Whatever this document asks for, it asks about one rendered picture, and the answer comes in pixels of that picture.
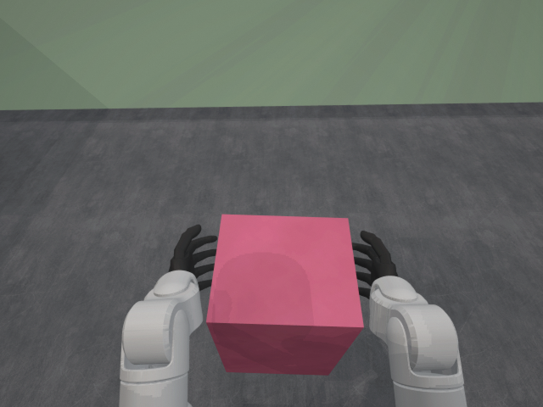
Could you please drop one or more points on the left robot forearm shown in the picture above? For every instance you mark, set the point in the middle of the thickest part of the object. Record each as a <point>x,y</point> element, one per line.
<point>154,361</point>

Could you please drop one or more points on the right robot forearm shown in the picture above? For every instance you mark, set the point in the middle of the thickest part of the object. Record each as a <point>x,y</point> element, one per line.
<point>424,357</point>

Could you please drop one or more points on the left robot hand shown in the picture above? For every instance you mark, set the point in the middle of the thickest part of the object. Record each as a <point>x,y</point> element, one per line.
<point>184,259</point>

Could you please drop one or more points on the carton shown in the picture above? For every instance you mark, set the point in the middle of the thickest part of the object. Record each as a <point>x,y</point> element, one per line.
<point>284,297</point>

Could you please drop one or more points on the right robot hand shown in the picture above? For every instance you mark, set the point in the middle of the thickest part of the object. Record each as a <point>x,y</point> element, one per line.
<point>380,264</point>

